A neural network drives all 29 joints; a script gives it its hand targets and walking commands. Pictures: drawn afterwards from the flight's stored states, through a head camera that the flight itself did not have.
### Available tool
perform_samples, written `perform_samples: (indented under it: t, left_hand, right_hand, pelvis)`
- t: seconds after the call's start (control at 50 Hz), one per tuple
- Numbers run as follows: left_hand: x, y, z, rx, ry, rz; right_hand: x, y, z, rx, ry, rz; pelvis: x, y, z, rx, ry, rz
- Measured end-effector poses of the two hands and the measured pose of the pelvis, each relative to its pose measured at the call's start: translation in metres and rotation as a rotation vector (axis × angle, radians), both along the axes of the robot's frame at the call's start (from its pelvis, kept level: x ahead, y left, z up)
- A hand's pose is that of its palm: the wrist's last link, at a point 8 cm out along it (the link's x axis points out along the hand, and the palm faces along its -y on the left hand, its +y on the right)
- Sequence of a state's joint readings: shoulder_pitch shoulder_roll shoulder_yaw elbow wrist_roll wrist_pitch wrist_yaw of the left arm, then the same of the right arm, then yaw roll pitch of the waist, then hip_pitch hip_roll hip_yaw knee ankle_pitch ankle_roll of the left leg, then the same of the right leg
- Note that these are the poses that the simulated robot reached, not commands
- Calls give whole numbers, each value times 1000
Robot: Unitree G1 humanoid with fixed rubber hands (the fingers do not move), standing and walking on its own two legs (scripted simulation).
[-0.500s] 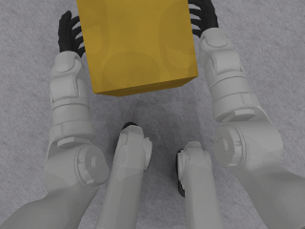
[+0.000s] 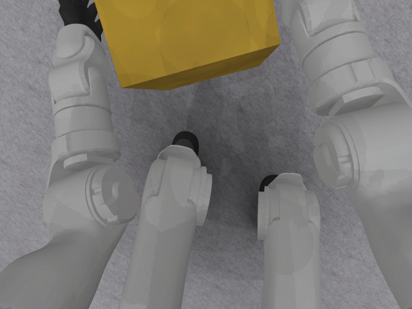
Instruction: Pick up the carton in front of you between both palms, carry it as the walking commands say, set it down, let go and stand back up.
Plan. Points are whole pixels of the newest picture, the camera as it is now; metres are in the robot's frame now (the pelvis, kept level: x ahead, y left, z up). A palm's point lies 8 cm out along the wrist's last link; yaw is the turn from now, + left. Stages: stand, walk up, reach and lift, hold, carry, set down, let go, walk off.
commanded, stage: set down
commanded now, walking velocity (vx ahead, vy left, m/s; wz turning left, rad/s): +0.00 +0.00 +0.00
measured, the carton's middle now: (192, 13) +0.51 +0.16 -0.26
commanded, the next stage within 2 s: none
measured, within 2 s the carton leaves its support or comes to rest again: rests again in 1.08 s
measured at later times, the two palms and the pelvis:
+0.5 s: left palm (92, 34) +0.45 +0.30 -0.20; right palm out of the picture +0.57 +0.02 -0.21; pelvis +0.00 -0.01 -0.02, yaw +1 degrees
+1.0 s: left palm (92, 32) +0.45 +0.30 -0.21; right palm out of the picture +0.57 +0.02 -0.22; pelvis -0.01 -0.01 -0.03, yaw +2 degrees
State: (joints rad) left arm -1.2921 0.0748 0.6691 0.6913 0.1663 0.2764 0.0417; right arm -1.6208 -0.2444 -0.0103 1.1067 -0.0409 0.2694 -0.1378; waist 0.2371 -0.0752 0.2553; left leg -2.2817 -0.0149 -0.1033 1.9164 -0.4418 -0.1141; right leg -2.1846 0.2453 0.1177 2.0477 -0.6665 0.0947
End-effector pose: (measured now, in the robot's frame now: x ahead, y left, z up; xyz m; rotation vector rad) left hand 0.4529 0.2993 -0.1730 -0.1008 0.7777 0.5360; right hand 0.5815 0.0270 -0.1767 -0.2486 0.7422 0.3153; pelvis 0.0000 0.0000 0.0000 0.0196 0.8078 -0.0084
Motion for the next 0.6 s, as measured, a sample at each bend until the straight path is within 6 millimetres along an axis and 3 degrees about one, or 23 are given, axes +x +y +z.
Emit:
perform_samples:
  t: [0.26,0.6]
  left_hand:
    - [-3,-6,-10,-3,18,-18]
    - [-5,2,-29,-6,54,-49]
  right_hand:
    - [-2,-7,-14,1,10,15]
    - [-10,-7,-37,28,36,46]
  pelvis:
    - [-1,-8,-9,31,6,-12]
    - [-4,-13,-18,42,-47,-14]
